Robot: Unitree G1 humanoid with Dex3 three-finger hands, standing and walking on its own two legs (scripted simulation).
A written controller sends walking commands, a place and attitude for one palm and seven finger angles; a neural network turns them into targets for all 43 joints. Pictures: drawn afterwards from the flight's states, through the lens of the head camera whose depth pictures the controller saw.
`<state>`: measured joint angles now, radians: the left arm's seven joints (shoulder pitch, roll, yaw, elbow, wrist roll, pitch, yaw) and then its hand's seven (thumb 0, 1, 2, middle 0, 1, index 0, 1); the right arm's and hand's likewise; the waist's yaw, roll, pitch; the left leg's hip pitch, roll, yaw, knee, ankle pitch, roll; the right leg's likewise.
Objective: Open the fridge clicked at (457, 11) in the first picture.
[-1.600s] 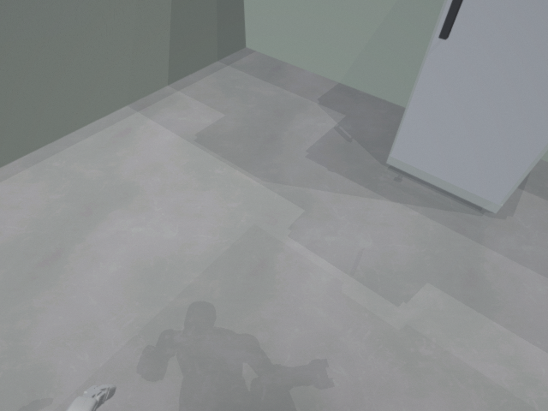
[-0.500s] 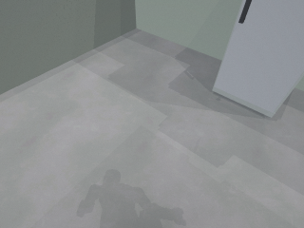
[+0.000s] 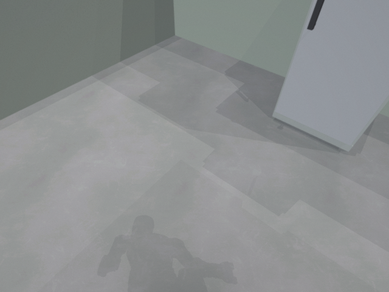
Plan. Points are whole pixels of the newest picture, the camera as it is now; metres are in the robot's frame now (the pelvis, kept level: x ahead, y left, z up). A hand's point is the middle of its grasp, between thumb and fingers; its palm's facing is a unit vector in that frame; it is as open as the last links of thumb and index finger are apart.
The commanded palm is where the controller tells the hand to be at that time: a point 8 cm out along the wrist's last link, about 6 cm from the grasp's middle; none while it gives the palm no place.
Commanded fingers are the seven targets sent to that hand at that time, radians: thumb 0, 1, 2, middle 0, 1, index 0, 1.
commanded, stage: look at it before walking up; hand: left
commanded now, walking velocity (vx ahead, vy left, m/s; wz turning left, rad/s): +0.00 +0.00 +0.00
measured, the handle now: out of the picture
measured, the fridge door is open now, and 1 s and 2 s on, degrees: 0 0 0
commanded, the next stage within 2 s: walk to a spot facing it in 0.14 s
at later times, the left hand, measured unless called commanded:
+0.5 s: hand out of the picture +0.06 +0.21 -0.18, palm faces -0.07 -0.97 -0.24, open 7.4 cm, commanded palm none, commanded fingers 0.00 0.90 0.90 -0.20 -0.30 -0.20 -0.30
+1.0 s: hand out of the picture +0.16 +0.12 -0.18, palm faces -0.13 -0.98 -0.15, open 7.4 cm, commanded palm none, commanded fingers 0.00 0.90 0.90 -0.20 -0.30 -0.20 -0.30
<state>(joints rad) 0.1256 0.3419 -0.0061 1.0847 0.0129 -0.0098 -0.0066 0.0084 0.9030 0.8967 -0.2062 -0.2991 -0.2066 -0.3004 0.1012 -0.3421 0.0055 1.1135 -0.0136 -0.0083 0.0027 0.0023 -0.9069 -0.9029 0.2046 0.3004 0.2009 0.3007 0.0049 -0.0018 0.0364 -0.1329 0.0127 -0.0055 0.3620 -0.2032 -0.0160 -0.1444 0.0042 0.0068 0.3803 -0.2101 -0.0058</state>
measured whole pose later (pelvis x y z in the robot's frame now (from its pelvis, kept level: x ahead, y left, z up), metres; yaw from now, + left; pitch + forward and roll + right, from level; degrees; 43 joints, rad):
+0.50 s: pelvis +0.03 +0.00 -0.01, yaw -5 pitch -1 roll +1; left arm 0.29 0.27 0.02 1.07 0.02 0.03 -0.03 0.01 0.91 0.90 -0.20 -0.30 -0.20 -0.30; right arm 0.23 -0.26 -0.01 1.09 -0.03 0.00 0.01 0.00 -0.91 -0.90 0.20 0.30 0.20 0.30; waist 0.02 -0.01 -0.01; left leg -0.14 0.04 0.08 0.49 -0.34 -0.01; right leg -0.24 0.02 0.04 0.63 -0.42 -0.02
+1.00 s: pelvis +0.18 -0.05 +0.00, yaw -13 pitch +0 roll -1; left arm 0.42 0.12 0.03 1.11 0.03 -0.07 0.00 0.01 0.90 0.90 -0.21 -0.30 -0.21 -0.30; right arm 0.16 -0.18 -0.05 1.02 -0.03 -0.02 0.03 0.00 -0.91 -0.90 0.20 0.30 0.19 0.30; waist 0.03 0.01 0.02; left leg -0.58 0.14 0.08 0.86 -0.17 -0.04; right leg -0.01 0.05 -0.02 0.32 -0.30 -0.05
